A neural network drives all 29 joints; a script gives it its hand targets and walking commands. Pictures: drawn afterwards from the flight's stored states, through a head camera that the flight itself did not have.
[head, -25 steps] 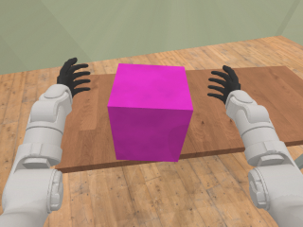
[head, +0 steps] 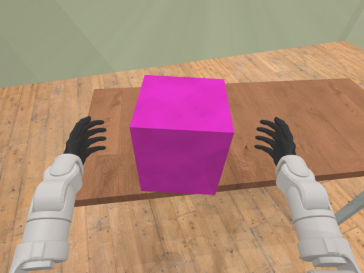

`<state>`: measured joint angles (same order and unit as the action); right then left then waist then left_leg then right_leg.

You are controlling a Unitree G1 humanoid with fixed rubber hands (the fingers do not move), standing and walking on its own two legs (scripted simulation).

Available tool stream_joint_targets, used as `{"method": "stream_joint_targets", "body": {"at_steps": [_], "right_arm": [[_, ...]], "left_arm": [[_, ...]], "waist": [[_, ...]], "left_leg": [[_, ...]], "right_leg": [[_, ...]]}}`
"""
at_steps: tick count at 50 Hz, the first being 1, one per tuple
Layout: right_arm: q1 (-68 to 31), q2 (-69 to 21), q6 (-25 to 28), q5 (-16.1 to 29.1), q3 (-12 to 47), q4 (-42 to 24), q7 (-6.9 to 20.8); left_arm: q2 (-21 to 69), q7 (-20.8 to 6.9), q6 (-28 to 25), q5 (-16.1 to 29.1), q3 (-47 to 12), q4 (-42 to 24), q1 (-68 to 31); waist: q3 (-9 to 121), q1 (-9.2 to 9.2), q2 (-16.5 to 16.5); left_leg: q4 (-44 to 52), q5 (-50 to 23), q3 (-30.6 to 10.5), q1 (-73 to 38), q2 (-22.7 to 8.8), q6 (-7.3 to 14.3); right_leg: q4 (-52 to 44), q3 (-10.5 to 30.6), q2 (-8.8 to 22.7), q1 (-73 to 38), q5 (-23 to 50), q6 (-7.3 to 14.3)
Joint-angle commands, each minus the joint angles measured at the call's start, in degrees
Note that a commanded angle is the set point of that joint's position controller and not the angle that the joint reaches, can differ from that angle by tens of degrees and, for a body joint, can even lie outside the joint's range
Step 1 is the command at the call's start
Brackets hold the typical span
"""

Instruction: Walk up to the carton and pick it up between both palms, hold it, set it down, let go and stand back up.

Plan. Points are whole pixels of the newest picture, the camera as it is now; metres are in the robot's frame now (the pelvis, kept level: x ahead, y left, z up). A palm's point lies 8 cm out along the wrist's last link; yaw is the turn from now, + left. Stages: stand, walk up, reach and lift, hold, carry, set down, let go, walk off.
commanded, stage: set down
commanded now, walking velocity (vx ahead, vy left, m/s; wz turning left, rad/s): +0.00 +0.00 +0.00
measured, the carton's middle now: (181, 137) +0.44 +0.00 +0.04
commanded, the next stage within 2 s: none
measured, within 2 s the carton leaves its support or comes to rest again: neither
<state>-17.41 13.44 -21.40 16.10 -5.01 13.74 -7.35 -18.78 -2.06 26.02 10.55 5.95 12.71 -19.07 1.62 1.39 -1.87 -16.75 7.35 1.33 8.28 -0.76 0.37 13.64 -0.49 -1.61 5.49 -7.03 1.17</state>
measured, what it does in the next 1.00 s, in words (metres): stands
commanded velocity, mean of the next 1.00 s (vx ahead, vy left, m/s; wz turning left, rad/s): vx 0.00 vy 0.00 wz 0.00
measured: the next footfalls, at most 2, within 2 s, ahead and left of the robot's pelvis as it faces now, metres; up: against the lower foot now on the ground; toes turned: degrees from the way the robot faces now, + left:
none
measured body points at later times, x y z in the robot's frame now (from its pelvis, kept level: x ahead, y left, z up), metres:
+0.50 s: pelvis +0.02 +0.00 +0.00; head +0.01 +0.02 +0.45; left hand +0.28 +0.23 +0.06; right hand +0.27 -0.20 +0.07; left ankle +0.02 +0.11 -0.75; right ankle +0.00 -0.11 -0.75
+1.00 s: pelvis +0.01 +0.00 +0.00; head +0.02 +0.01 +0.45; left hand +0.23 +0.23 +0.01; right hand +0.23 -0.21 +0.02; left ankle +0.02 +0.11 -0.75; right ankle +0.00 -0.11 -0.75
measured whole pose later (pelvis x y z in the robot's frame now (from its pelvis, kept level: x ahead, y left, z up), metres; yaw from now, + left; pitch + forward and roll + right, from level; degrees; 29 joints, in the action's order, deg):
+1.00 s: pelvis +0.01 +0.00 +0.00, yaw -1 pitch -1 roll -1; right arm 19.1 11.2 -3.3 12.1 -0.8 -1.3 -4.0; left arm -17.0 1.4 1.6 14.6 -3.0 5.2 14.1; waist -1.8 -2.5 -0.2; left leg -18.1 9.7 2.6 7.5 -1.0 0.4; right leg 14.6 0.9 -1.8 4.9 -8.7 0.8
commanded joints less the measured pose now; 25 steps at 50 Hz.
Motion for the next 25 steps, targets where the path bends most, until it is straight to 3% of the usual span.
{"method": "stream_joint_targets", "body": {"at_steps": [1, 2, 3, 5, 6, 7, 10, 13, 14, 16, 17, 19, 23, 24, 25], "right_arm": [[-16.2, 7.9, 3.6, -1.2, -2.1, -20.4, 0.7], [-15.3, 8.2, 3.3, -1.1, -2.4, -20.0, 0.6], [-13.6, 8.3, 3.1, -0.9, -2.5, -20.1, 0.9], [-8.3, 9.0, 3.4, 0.2, -1.7, -22.3, 1.5], [-7.2, 9.6, 3.8, 0.6, -2.3, -23.0, 1.3], [-3.0, 9.0, 3.7, 0.8, -1.5, -22.0, 1.1], [5.3, 7.6, 3.6, 0.5, -0.8, -22.6, 0.6], [10.0, 7.3, 4.3, 1.1, -0.9, -26.5, -0.1], [10.5, 7.0, 4.6, 1.1, -0.4, -27.0, 0.0], [12.4, 5.6, 6.3, 1.3, 1.8, -30.9, 0.1], [14.8, 5.6, 6.9, 0.3, 2.1, -32.2, 0.2], [15.0, 5.9, 8.5, 0.7, 2.4, -33.9, 0.4], [17.6, 5.8, 9.7, 0.2, 0.8, -30.6, 0.7], [18.3, 5.9, 10.2, 0.6, 0.9, -31.9, 0.8], [18.5, 6.6, 10.7, -0.6, -0.4, -31.6, 0.7]], "left_arm": [[-7.5, 1.2, -4.3, 2.8, 1.4, -14.3, -14.8], [-7.6, 1.8, -4.3, 3.5, 0.4, -18.0, -15.3], [-8.2, 2.0, -4.1, 3.8, 0.6, -17.5, -14.6], [-7.7, 2.8, -4.9, 4.6, -1.5, -22.1, -11.3], [-7.7, 2.8, -4.7, 5.2, -1.2, -20.6, -8.6], [-7.1, 2.5, -4.5, 4.2, -1.2, -21.7, -5.2], [-6.9, 0.6, -3.6, 3.2, -0.2, -20.1, 3.0], [-7.6, -0.5, -4.4, 1.6, 2.0, -25.4, 6.3], [-7.4, -0.6, -4.9, 1.4, 1.3, -24.6, 7.9], [-6.0, -0.7, -6.1, 2.5, 0.9, -24.5, 10.9], [-6.5, -0.8, -7.2, 3.4, 0.8, -25.6, 11.5], [-7.3, -0.6, -9.5, 4.8, -0.2, -24.8, 11.9], [-7.2, 0.6, -12.5, 5.2, -2.7, -24.3, 11.5], [-7.6, 1.2, -13.3, 5.1, -2.3, -25.3, 12.1], [-7.1, 1.5, -14.3, 6.0, -3.0, -25.0, 12.3]], "waist": [[15.0, -1.49, 1.3], [15.8, -0.98, 3.1], [15.6, -1.50, 2.4], [17.1, -0.90, 4.8], [18.1, -0.73, 3.7], [17.3, -1.30, 4.7], [16.1, -1.58, 3.1], [13.6, -2.11, 3.5], [13.2, -2.43, 3.8], [10.1, -3.17, 1.4], [9.7, -2.50, 0.7], [9.0, -3.15, 0.5], [4.2, -3.16, 5.1], [5.5, -3.44, 4.8], [6.4, -2.04, 4.8]], "left_leg": [[1.0, -5.3, -0.1, -1.9, -0.5, 0.8], [0.3, -5.6, 0.2, -3.0, -0.5, 0.5], [0.7, -4.4, 0.6, -1.2, -0.6, 0.7], [0.2, -6.7, 0.4, -2.6, -0.9, -0.2], [-1.1, -10.8, 0.3, -4.1, -0.8, -0.3], [-1.7, -12.9, 0.4, -4.3, -0.3, -0.6], [-1.2, -12.7, 0.0, -4.5, -0.4, -0.8], [-0.7, -17.3, 0.0, -3.8, -0.5, -1.3], [-0.4, -17.4, 0.4, -3.9, -0.4, -1.6], [-0.6, -17.1, 0.4, -5.0, -0.7, -1.1], [-0.9, -17.0, -0.1, -5.3, -0.8, -1.5], [-0.9, -13.0, 0.5, -4.3, -0.7, -1.5], [-0.8, -8.1, 0.0, -4.6, -1.6, -3.0], [-1.1, -8.1, 0.8, -5.2, -1.3, -2.4], [-1.3, -8.9, 0.3, -5.3, -1.4, -2.6]], "right_leg": [[0.4, 0.7, 0.1, -5.6, 7.4, 1.0], [0.5, 1.3, 0.7, -4.7, 6.6, 0.7], [0.3, 1.2, 0.6, -5.2, 5.2, 0.4], [1.2, 1.0, 0.3, -4.7, 7.8, 1.4], [1.6, 1.2, 0.4, -4.8, 11.2, 1.0], [1.5, 1.9, 0.4, -5.2, 13.4, 0.9], [0.0, 2.9, 1.6, -7.8, 13.6, 0.3], [-0.2, 3.4, 1.2, -10.0, 18.4, 0.1], [-0.6, 3.0, 1.4, -9.8, 17.9, 0.1], [-1.9, 3.1, 1.3, -8.1, 15.7, 0.1], [-2.0, 3.1, 1.5, -7.4, 15.7, 0.0], [-1.6, 3.4, 1.7, -6.3, 11.6, -0.4], [-1.9, 2.6, 1.6, 0.0, 4.4, 0.9], [-1.8, 2.9, 1.8, -0.8, 4.4, 0.6], [-1.8, 2.2, 1.7, 0.7, 5.4, 0.2]]}}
